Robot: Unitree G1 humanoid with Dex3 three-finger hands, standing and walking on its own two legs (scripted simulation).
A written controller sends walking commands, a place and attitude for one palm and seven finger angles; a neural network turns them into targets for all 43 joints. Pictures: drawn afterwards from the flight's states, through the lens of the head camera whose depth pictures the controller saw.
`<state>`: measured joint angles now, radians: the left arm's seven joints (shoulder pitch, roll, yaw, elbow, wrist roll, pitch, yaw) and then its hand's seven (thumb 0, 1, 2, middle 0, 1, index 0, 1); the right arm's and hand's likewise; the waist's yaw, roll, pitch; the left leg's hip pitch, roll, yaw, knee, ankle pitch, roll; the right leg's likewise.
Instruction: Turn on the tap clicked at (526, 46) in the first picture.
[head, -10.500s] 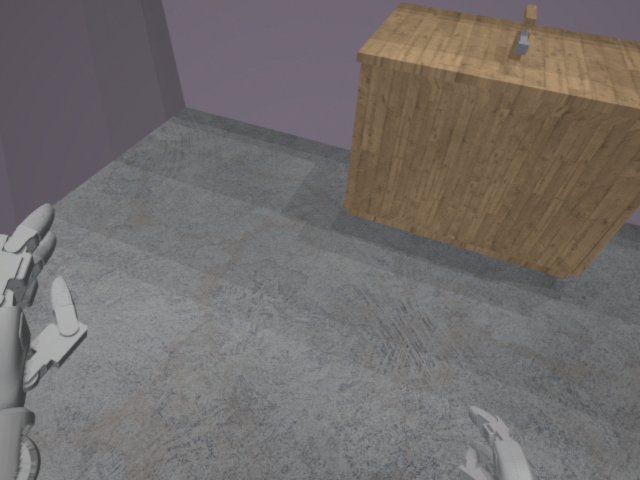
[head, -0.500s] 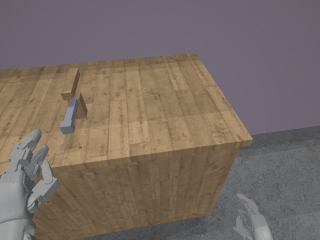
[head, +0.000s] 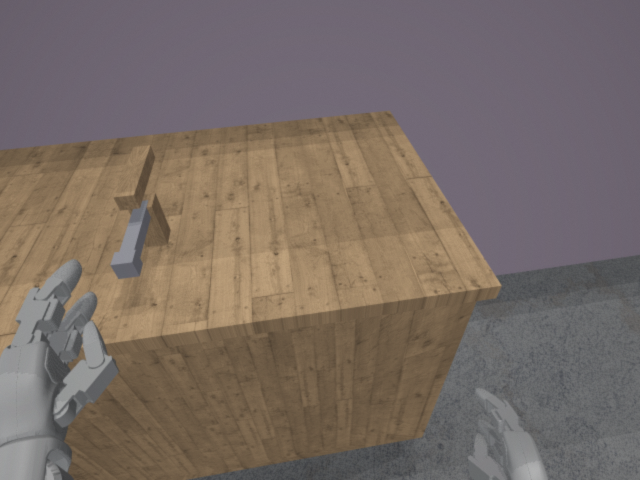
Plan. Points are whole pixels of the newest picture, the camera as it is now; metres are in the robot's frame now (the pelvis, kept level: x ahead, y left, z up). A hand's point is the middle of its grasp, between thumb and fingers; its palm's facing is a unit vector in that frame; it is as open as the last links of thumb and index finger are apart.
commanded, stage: reach beside the lever's end, fingers flat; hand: left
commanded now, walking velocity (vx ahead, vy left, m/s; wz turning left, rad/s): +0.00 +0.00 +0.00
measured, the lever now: (127, 264) +0.34 +0.31 +0.10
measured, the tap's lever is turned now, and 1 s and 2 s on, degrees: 0 0 0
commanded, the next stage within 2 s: none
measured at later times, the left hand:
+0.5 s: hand (102, 344) +0.20 +0.26 +0.13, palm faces +0.46 -0.88 -0.14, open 7.4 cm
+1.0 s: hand (97, 319) +0.24 +0.29 +0.12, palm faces +0.48 -0.87 -0.12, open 7.5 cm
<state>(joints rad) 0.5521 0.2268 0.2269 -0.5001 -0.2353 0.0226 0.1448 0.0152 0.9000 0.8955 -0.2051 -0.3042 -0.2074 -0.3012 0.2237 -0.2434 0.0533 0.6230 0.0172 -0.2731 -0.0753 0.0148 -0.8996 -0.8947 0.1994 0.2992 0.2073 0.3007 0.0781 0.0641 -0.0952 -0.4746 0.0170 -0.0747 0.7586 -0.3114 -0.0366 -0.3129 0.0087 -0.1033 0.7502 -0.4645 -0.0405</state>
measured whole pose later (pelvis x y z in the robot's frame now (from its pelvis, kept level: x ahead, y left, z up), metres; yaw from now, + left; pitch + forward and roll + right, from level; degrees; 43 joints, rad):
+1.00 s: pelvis +0.00 +0.02 +0.01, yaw -1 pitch +3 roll -1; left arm 0.23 0.26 0.35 -0.09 -0.23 -0.05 0.10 0.02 0.90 0.90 -0.19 -0.26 -0.19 -0.26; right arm 0.20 -0.24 0.05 0.68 0.01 -0.24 -0.08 0.01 -0.90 -0.89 0.20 0.30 0.21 0.30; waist 0.05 0.05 -0.06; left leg -0.49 0.02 -0.06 0.73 -0.29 -0.02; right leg -0.32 0.01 -0.08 0.70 -0.42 -0.02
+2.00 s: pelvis -0.01 +0.02 +0.00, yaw -1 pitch +7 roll -2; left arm -0.10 0.39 0.50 0.41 -0.21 -0.19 -0.01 0.02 0.90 0.90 -0.15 -0.16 -0.16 -0.15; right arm 0.23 -0.27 0.02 0.71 0.02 -0.17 -0.08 0.01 -0.90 -0.89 0.20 0.30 0.21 0.30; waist 0.01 0.05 -0.06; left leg -0.62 0.03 -0.07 0.79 -0.30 -0.02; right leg -0.45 0.02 -0.09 0.76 -0.43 -0.03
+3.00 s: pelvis +0.00 +0.02 +0.00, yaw -1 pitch +7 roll -2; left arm -0.02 0.29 0.40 0.26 -0.18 -0.19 0.10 0.02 0.90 0.90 -0.15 -0.15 -0.16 -0.15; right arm 0.22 -0.24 0.02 0.68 0.01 -0.15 -0.06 0.01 -0.90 -0.89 0.20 0.30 0.21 0.30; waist 0.02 0.05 -0.08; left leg -0.61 0.02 -0.06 0.81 -0.32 -0.01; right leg -0.44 0.01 -0.08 0.77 -0.44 -0.01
